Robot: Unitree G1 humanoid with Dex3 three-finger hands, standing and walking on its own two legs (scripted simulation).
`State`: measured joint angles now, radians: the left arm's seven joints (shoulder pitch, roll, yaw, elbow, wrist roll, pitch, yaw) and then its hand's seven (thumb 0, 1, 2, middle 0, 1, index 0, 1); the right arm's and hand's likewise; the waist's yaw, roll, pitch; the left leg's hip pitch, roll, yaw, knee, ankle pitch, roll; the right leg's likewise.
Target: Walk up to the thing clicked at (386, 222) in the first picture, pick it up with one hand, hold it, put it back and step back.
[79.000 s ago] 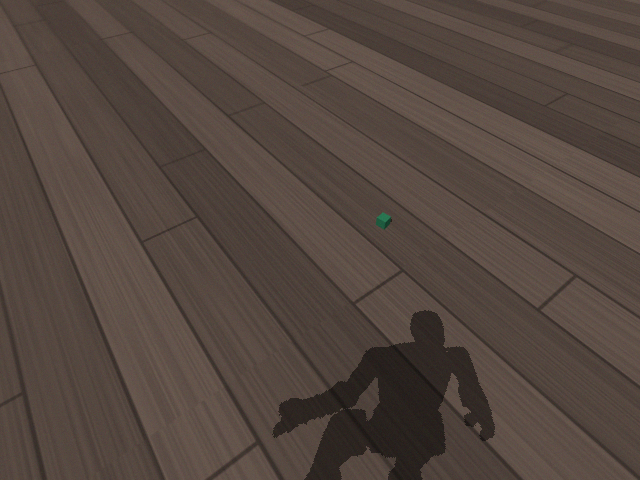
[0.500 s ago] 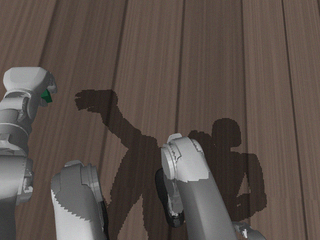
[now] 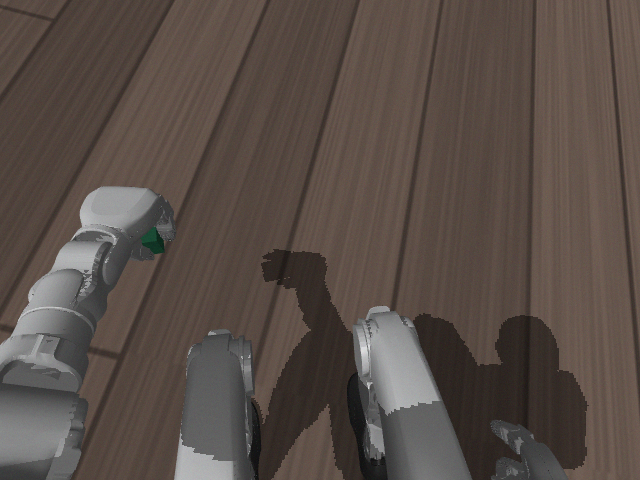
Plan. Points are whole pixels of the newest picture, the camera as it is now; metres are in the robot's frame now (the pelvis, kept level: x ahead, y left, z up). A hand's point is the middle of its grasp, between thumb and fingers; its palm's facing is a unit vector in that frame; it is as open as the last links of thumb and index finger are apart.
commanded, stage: lift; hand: left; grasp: from above
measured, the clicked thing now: (143, 235) +0.47 +0.22 -0.13
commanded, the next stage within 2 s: hold in 1.02 s
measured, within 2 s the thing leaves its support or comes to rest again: neither
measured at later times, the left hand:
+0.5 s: hand (48, 230) +0.37 +0.21 +0.11, palm faces -0.45 -0.02 -0.89, open 5.3 cm
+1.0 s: hand out of the picture +0.38 +0.23 +0.21, palm faces -0.46 -0.01 -0.89, open 5.3 cm
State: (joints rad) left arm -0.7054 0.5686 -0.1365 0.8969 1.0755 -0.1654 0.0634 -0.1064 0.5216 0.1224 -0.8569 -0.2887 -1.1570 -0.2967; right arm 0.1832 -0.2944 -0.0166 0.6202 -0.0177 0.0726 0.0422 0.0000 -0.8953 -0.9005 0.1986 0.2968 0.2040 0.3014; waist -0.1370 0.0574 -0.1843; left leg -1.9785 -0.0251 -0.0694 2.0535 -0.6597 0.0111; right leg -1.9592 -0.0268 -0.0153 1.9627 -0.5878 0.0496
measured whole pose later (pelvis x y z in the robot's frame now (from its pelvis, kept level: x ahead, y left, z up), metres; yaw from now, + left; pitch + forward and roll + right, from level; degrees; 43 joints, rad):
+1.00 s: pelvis +0.07 +0.00 +0.27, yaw +1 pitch +12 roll -1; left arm -0.29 0.45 -0.18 0.73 1.04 -0.13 0.06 -0.12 0.50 0.15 -0.88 -0.26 -1.15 -0.31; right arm 0.25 -0.24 -0.05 0.70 0.04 0.03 -0.05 0.00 -0.90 -0.90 0.20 0.30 0.20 0.30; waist -0.05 0.04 -0.11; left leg -0.76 0.02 0.00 1.00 -0.46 0.01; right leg -0.78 -0.01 0.02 0.95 -0.39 0.03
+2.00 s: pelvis +0.07 -0.01 +0.30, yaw +0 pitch +5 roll +0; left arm -0.19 0.45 -0.18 0.57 1.01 -0.19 -0.06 -0.12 0.51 0.13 -0.89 -0.26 -1.16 -0.27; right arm 0.21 -0.25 -0.04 0.67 0.05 0.07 -0.08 0.01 -0.90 -0.90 0.20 0.30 0.20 0.30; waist -0.01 0.05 -0.06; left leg -0.49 0.01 0.01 0.75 -0.36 0.00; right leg -0.52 -0.02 0.03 0.74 -0.31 0.03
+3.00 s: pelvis +0.08 -0.01 +0.32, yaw +0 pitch +3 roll +0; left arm -0.17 0.46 -0.19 0.52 0.98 -0.18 -0.10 -0.09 0.51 0.17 -0.82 -0.32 -1.11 -0.35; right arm 0.18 -0.25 -0.03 0.67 0.06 0.07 -0.10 0.01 -0.90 -0.90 0.20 0.30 0.20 0.30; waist 0.00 0.05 -0.03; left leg -0.36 0.01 0.02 0.64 -0.32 0.00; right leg -0.41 -0.02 0.04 0.64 -0.28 0.03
